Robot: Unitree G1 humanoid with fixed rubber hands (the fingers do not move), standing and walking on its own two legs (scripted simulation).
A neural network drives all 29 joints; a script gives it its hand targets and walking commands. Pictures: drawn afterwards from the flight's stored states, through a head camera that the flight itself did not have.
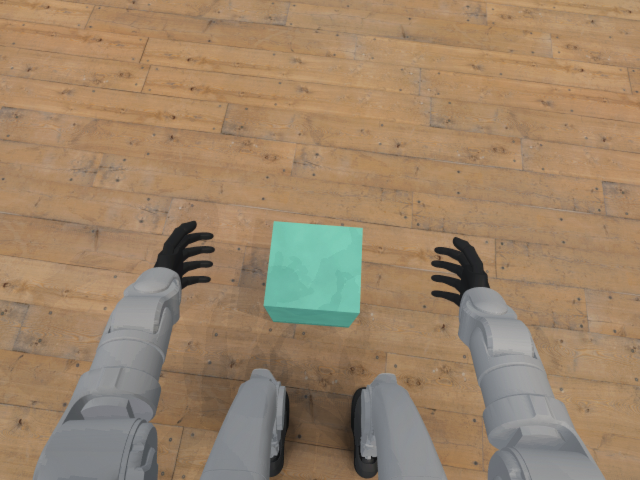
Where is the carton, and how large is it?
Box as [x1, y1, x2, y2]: [264, 221, 362, 327]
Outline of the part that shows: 274,221 264,298 264,306 272,320 281,322 348,327 359,313 362,228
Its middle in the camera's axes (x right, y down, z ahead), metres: -0.01 +0.10 +0.99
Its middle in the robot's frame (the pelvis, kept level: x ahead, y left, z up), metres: +0.48 +0.02 -0.55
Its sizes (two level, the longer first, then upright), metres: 0.210 0.200 0.250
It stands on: the floor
